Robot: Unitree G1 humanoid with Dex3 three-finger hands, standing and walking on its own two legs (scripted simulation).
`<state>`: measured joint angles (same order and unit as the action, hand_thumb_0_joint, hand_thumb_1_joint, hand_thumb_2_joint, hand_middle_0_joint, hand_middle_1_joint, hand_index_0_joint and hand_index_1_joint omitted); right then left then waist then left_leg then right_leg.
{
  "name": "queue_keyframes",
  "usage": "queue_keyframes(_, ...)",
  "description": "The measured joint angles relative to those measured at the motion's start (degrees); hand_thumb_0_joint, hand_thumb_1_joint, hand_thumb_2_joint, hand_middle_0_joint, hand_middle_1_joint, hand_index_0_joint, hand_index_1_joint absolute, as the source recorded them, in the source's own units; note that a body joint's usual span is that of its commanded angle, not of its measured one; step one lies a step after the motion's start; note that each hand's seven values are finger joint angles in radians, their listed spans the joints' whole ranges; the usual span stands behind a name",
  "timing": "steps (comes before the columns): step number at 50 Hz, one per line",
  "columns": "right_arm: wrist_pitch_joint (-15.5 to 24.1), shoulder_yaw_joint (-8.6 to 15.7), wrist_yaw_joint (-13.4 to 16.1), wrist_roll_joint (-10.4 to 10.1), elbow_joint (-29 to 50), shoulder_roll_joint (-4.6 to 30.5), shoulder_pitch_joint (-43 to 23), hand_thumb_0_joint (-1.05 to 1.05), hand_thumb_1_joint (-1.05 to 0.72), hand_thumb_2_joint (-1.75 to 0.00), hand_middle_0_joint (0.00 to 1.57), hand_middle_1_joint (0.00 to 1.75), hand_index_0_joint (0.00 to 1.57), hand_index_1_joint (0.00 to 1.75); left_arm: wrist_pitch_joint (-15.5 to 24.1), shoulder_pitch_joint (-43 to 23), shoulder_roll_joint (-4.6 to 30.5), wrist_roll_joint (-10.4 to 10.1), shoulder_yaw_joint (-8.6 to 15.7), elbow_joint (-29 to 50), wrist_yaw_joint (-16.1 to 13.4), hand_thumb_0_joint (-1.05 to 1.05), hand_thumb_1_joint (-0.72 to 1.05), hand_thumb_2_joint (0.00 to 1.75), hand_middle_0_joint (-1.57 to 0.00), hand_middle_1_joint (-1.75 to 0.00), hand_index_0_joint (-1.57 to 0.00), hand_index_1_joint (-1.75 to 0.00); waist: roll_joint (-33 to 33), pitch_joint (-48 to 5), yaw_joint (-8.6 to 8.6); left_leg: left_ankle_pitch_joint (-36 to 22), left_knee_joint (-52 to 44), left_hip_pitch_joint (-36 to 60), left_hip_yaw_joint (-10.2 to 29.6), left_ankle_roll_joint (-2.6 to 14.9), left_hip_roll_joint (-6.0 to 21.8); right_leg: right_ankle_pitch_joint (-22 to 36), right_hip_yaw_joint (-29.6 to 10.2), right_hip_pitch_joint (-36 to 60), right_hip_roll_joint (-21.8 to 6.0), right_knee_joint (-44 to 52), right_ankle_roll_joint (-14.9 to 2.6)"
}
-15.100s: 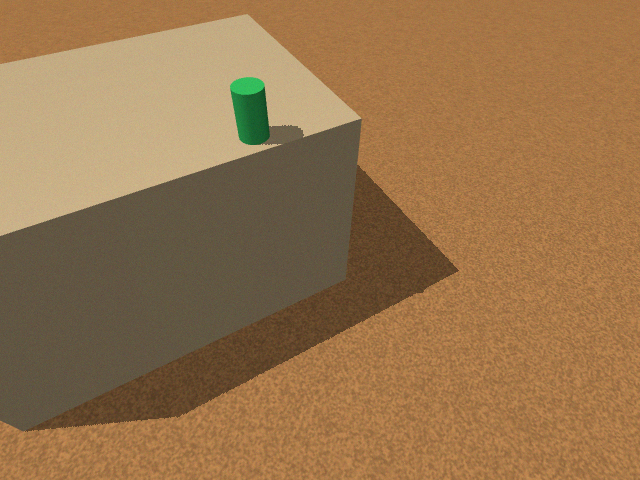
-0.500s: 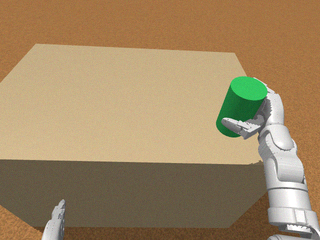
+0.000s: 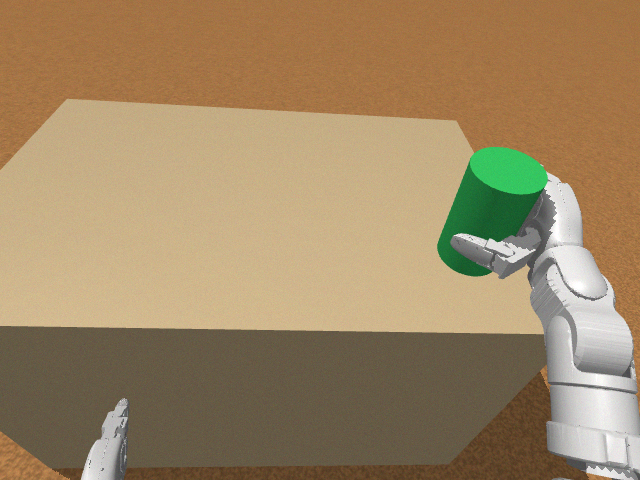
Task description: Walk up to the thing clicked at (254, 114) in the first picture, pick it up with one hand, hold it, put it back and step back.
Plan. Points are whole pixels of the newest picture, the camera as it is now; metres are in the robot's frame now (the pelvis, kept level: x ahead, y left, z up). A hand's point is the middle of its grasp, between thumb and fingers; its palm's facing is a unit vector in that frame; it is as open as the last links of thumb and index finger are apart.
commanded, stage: hold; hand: right
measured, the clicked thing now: (485, 215) +0.34 -0.16 +0.21
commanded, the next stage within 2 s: none
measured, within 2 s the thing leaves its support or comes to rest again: neither
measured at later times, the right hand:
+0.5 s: hand (498, 199) +0.34 -0.16 +0.23, palm faces +0.05 +1.00 -0.04, open 10.6 cm
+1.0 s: hand (510, 188) +0.34 -0.16 +0.25, palm faces +0.04 +1.00 -0.04, open 10.6 cm
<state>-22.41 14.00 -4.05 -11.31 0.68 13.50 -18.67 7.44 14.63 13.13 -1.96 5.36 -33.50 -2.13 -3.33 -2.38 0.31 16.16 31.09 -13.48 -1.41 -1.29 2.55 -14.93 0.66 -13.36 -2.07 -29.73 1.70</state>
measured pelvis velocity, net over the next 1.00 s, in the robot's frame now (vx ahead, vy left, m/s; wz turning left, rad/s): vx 0.01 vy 0.00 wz -0.01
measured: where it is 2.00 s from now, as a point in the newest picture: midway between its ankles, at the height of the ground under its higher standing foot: outside the picture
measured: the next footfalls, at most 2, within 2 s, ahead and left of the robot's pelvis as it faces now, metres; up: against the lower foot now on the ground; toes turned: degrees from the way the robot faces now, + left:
none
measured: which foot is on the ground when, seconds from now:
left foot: down 0.00-1.00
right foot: down 0.00-1.00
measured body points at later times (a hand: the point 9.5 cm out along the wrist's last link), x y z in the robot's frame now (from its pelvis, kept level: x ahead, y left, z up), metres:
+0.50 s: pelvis +0.01 +0.00 +0.00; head -0.02 +0.04 +0.45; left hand +0.18 +0.26 -0.08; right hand +0.34 -0.22 +0.23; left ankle +0.01 +0.13 -0.73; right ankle +0.01 -0.14 -0.73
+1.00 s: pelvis +0.01 +0.00 +0.00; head -0.03 +0.04 +0.45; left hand +0.18 +0.26 -0.08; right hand +0.33 -0.22 +0.25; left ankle +0.01 +0.13 -0.73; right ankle +0.01 -0.14 -0.73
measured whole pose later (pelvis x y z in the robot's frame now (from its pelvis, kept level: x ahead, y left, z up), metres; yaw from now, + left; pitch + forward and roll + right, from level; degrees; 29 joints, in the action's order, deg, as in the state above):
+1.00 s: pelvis +0.01 +0.00 +0.00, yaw -1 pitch -2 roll +0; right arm -37.0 17.7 -7.1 -14.0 9.6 16.1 -21.5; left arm 10.6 13.2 14.1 -2.6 5.6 -37.0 -0.9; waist -4.7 -3.6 -0.3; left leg 16.5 30.3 -12.0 -2.0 -1.2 2.6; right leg -15.1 0.1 -12.2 -2.0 -29.0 1.8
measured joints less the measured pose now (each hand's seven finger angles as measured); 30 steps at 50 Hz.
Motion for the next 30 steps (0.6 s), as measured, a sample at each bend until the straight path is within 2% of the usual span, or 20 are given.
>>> queue_keyframes(30,-9.3,2.5,-2.6,-1.8,6.9,1.6,-0.9,-0.01,0.61,-1.13,0.76,1.14,0.77,1.15,2.3,-1.6,0.8,-0.3,0.7,-3.1,0.4,-0.01,-0.52,0.04,-0.04,-0.04,-0.05,-0.04,-0.9,-0.9,-0.45,0.6,-0.8,1.6,-0.6,0.16,0.0,-0.3,-0.5,1.4,0.0,0.9,0.23)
